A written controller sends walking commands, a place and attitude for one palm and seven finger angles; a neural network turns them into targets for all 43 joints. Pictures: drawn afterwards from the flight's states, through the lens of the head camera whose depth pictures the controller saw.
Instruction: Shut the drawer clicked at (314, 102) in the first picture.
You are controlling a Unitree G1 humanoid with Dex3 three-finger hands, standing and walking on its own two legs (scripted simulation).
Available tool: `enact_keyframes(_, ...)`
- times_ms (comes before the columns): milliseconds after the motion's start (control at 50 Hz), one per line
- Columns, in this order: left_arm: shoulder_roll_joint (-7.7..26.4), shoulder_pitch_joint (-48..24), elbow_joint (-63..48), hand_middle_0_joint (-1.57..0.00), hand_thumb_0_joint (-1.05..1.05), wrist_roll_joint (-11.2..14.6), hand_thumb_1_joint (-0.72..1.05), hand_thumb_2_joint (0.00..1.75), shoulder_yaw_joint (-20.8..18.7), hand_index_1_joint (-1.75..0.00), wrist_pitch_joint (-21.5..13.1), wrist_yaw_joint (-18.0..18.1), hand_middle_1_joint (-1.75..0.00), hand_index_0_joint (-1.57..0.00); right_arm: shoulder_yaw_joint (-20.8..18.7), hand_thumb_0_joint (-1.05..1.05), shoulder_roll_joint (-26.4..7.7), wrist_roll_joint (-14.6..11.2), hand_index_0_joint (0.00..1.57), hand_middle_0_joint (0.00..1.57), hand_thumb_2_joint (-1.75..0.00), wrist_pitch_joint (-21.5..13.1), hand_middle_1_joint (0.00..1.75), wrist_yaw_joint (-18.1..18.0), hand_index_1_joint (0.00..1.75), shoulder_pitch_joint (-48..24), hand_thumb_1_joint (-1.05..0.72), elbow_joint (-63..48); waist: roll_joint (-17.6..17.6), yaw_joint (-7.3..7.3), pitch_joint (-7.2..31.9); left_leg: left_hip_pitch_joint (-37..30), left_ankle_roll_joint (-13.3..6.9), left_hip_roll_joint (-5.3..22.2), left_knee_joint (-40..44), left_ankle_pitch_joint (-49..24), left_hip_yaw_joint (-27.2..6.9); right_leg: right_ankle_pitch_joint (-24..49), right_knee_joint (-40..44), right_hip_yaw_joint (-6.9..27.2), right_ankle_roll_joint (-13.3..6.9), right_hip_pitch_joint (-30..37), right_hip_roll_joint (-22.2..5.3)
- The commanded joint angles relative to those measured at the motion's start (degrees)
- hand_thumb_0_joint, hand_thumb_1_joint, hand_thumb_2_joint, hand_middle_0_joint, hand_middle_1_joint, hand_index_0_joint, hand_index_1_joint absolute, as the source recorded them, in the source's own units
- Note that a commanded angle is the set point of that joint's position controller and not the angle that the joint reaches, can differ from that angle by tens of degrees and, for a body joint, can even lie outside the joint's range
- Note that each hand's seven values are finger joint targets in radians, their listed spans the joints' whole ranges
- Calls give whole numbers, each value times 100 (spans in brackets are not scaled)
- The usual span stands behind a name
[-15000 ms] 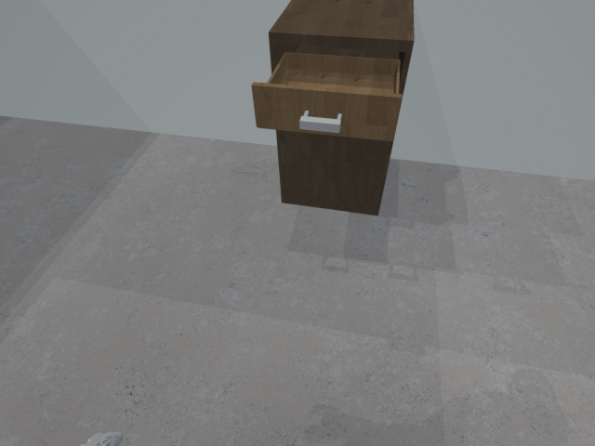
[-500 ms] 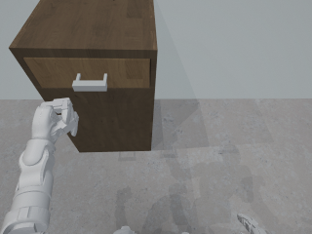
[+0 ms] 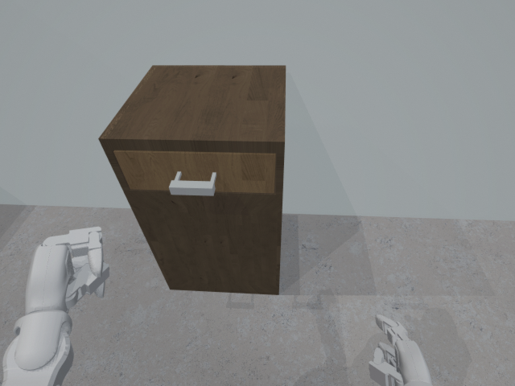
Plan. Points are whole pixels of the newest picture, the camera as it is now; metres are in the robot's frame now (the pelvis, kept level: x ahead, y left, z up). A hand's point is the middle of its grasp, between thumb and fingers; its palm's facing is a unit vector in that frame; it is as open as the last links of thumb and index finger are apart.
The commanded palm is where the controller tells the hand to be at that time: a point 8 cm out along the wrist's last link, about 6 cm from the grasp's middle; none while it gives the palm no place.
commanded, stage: draw the hand back to the body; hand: left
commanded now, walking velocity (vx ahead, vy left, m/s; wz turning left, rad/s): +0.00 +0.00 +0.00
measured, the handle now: (194, 181) +0.62 +0.25 -0.09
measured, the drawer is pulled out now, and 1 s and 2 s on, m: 0.00 0.00 0.00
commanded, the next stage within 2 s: step back with the hand held close in 0.36 s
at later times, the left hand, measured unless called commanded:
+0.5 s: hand (76, 301) +0.17 +0.22 +0.16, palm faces +0.41 -0.83 -0.38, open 3.2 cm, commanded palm +0.12 +0.26 +0.17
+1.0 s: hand (31, 322) +0.14 +0.26 +0.16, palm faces +0.32 -0.81 -0.50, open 3.2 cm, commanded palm +0.08 +0.30 +0.17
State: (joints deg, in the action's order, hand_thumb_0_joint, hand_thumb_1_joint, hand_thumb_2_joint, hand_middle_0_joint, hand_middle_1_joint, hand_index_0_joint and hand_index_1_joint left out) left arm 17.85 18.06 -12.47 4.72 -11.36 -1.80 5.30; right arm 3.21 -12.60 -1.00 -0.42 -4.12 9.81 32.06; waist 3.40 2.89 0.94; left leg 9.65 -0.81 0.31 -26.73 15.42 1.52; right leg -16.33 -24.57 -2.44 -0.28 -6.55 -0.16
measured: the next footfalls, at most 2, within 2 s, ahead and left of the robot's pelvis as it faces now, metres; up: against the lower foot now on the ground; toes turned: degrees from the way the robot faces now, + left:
right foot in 1.74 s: -0.25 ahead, -0.07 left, +0.00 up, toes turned -3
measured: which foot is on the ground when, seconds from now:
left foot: down 0.00-1.00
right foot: down 0.00-1.00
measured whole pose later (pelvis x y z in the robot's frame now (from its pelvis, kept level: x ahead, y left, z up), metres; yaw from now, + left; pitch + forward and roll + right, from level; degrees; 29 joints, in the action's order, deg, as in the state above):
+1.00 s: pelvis -0.05 +0.02 +0.00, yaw -1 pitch +1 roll -1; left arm 23.0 36.6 -31.7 3.0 -21.2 -12.0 7.1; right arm -1.0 -12.2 -0.4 0.5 -4.3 10.0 31.0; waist 1.5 0.2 -1.8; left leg 18.1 -2.5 -0.5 -27.6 10.6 2.6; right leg -11.4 -25.9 -1.5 1.3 -15.5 -1.1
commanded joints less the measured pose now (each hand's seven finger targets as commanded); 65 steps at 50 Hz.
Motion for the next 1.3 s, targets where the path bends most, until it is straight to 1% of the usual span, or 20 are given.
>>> enact_keyframes(0, 1060, -265, -2025, -140, 0, 7, 90, 90, -782, -160, -424, 82, -160, -140, -269, 0, -598, 48, 20, 20, -90, -414, 30, -26, 30, -658, -90, -835, 108, -38, 539, -485, -53, 33, 414, -1662, -73, 1738, 420, 49, -85, 159, 58)
enact_keyframes(100, 1097, 520, -2485, -140, 0, 21, 90, 90, -1029, -160, -541, 96, -160, -140, -307, 0, -565, 73, 20, 20, -90, -602, 30, -33, 30, -672, -90, -809, -147, 21, 258, -484, -78, 25, 433, -1353, -34, 1470, 593, 64, -52, 57, 68)
enact_keyframes(160, 1186, 865, -2896, -140, 0, 11, 90, 90, -1224, -160, -669, 109, -160, -140, -343, 0, -558, 62, 20, 20, -90, -715, 30, -51, 30, -674, -90, -817, -36, 75, 284, -525, -84, 23, 384, -1286, -2, 1404, 640, 106, -46, 39, 64)
enact_keyframes(200, 954, 896, -2439, -140, 0, 2, 90, 90, -1046, -160, -651, 93, -160, -140, -345, 0, -562, 71, 20, 20, -90, -749, 30, -70, 30, -637, -90, -711, -236, 3, -134, -439, -89, 32, 424, -1071, 1, 1148, 750, 111, -24, -183, 63)
enact_keyframes(220, 890, 865, -2330, -140, 0, 2, 90, 90, -1004, -160, -655, 93, -160, -140, -366, 0, -570, 71, 20, 20, -90, -746, 30, -80, 30, -609, -90, -694, -393, -18, -197, -438, -107, 34, 434, -974, 0, 1007, 785, 116, -11, -237, 59)
enact_keyframes(280, 948, 660, -2230, -140, 0, -12, 90, 90, -1032, -160, -691, 108, -160, -140, -400, 0, -600, 72, 20, 20, -90, -775, 30, -133, 30, -631, -90, -661, -454, -15, -349, -477, -124, 25, 446, -695, 11, 543, 988, 180, 4, -401, 57)
enact_keyframes(360, 1104, 591, -2502, -140, 0, -41, 90, 90, -1150, -160, -814, 165, -160, -140, -384, 0, -570, 103, 20, 20, -90, -886, 30, -165, 30, -648, -90, -661, -182, 80, 92, -602, -143, -8, 427, -887, 13, 783, 860, 208, -25, -97, -10)
enact_keyframes(460, 1105, 762, -2545, -140, 0, -31, 90, 90, -1186, -160, -824, 162, -160, -140, -388, 0, -544, 102, 20, 20, -90, -958, 30, -138, 30, -669, -90, -642, -53, 116, 121, -602, -113, -3, 409, -1213, 38, 1273, 790, 227, -31, 54, -6)
enact_keyframes(480, 2117, -268, -3010, -140, 0, -67, 90, 90, -2217, -160, -1184, 219, -160, -140, -334, 0, -650, 79, 20, 20, -90, -801, 30, -79, 30, -498, -90, -906, 92, -152, -591, -158, -152, 8, 359, -745, -85, 1337, 1196, 705, -21, -517, -261)
enact_keyframes(500, 1383, 777, -2245, -140, 0, -82, 90, 90, -1741, -160, -1164, 150, -160, -140, -432, 0, -605, 117, 20, 20, -90, -674, 30, -63, 30, -617, -90, -669, -365, -145, -415, -105, -168, 54, 151, -788, -131, 1314, 1202, 725, -34, -627, -399)
enact_keyframes(520, 1017, 1202, -2022, -140, 0, -82, 90, 90, -1431, -160, -1139, 86, -160, -140, -473, 0, -614, 113, 20, 20, -90, -552, 30, -10, 30, -546, -90, -695, -488, -175, -317, -145, -164, 82, 87, -930, -114, 1452, 1163, 712, -1, -646, -438)
enact_keyframes(540, 961, 1285, -2140, -140, 0, -96, 90, 90, -1328, -160, -1176, 60, -160, -140, -514, 0, -650, 117, 20, 20, -90, -462, 30, 35, 30, -524, -90, -711, -472, -214, -163, -111, -156, 111, 86, -1041, -83, 1578, 1081, 662, 32, -575, -449)
enact_keyframes(600, 1007, 1597, -2265, -140, 0, -87, 90, 90, -1378, -160, -1232, 78, -160, -140, -591, 0, -670, 100, 20, 20, -90, -289, 30, 47, 30, -536, -90, -785, -261, -239, 300, -141, -154, 187, 223, -1535, -60, 2099, 740, 423, 85, -301, -389)
enact_keyframes(660, 1188, 1672, -2606, -140, 0, -85, 90, 90, -1520, -160, -1246, 145, -160, -140, -648, 0, -688, 80, 20, 20, -90, -159, 30, 21, 30, -541, -90, -890, -260, -253, 637, -105, -141, 228, 270, -1974, -83, 2431, 500, 309, 106, -101, -312)
enact_keyframes(780, 1452, 1891, -3018, -140, 0, -63, 90, 90, -1761, -160, -1248, 257, -160, -140, -678, 0, -701, 69, 20, 20, -90, -96, 30, -85, 30, -546, -90, -1014, -9, -221, 932, 81, -134, 321, 300, -2526, -224, 2524, 131, 201, 143, -7, -182)
enact_keyframes(820, 1353, 1960, -3069, -140, 0, -88, 90, 90, -1668, -160, -1259, 271, -160, -140, -675, 0, -694, 61, 20, 20, -90, -112, 30, -86, 30, -479, -90, -1032, 90, -245, 921, 221, -138, 385, 368, -2450, -289, 2291, -15, 175, 149, -10, -116)
enact_keyframes(900, 1292, 1998, -2986, -140, 0, -114, 90, 90, -1649, -160, -1299, 296, -160, -140, -680, 0, -699, 62, 20, 20, -90, -182, 30, -91, 30, -459, -90, -1024, 58, -268, 698, 834, -186, 480, 574, -1622, -412, 1747, -179, 199, 160, 7, -57)
enact_keyframes(1080, 1280, 1756, -3203, -140, 0, -273, 90, 90, -1724, -160, -1498, 355, -160, -140, -681, 0, -788, 72, 20, 20, -90, -465, 30, -122, 30, -388, -90, -1036, 96, -339, 393, 2581, -400, 626, 847, 1327, -718, 821, -590, 485, 144, 398, -5)
enact_keyframes(1240, 1189, 1514, -3200, -140, 0, -364, 90, 90, -1672, -160, -1661, 426, -160, -140, -673, 0, -776, 139, 20, 20, -90, -676, 30, -156, 30, -269, -90, -956, 68, -366, 130, 2763, -382, 573, 486, 2120, -809, -788, -268, 822, 43, -358, -40)
enact_keyframes(1280, 1341, 1517, -3270, -140, 0, -352, 90, 90, -1796, -160, -1698, 446, -160, -140, -689, 0, -774, 156, 20, 20, -90, -693, 30, -155, 30, -299, -90, -924, -55, -377, 164, 2436, -314, 438, 216, 1789, -738, -664, -45, 1002, -33, -716, -109)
